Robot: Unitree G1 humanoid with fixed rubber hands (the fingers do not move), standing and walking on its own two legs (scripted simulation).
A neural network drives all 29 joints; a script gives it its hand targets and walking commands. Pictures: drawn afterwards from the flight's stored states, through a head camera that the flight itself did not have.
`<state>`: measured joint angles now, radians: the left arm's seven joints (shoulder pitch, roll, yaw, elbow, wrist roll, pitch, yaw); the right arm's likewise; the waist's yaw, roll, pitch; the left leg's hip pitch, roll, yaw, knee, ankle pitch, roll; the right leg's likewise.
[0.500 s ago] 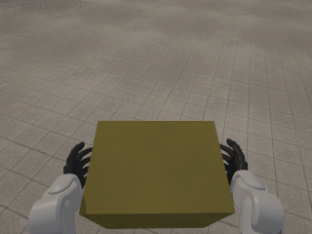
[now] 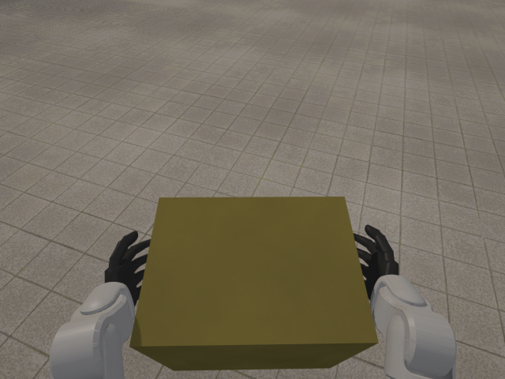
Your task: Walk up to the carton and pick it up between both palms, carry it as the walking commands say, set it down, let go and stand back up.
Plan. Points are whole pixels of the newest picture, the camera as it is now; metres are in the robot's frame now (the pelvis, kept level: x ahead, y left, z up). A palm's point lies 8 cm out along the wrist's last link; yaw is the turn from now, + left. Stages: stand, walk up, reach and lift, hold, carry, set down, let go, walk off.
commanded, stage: carry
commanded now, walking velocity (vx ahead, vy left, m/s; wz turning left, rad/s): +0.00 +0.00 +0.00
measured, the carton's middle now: (252, 290) +0.25 +0.00 +0.02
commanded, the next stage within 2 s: none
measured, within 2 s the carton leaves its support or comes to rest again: neither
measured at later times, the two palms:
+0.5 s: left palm (123, 287) +0.23 +0.19 +0.07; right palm (374, 277) +0.24 -0.17 +0.08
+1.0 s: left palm (124, 289) +0.23 +0.19 +0.06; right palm (371, 277) +0.24 -0.17 +0.07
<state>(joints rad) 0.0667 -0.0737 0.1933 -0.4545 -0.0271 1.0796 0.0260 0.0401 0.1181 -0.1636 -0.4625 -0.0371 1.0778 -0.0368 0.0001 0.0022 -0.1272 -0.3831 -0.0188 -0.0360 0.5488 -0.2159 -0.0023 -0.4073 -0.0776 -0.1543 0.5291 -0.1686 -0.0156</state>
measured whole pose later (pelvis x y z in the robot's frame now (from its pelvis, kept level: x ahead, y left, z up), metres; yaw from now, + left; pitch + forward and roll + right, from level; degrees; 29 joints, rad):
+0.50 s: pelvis +0.00 +0.00 +0.00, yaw +0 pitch +3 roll +0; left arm 0.06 -0.07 0.20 -0.36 0.00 0.99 0.01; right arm 0.02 0.11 -0.16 -0.36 -0.04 0.99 -0.04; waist 0.00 0.00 -0.13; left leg -0.39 -0.02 -0.04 0.55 -0.22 0.00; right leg -0.41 -0.08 -0.15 0.53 -0.17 -0.01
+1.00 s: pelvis +0.00 +0.00 +0.00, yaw +0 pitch +3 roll +0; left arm 0.05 -0.08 0.20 -0.31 0.00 0.94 0.01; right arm 0.01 0.11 -0.17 -0.30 -0.04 0.94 -0.03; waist 0.00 0.00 -0.13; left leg -0.39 -0.02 -0.04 0.55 -0.22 0.00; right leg -0.41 -0.08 -0.15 0.52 -0.16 -0.01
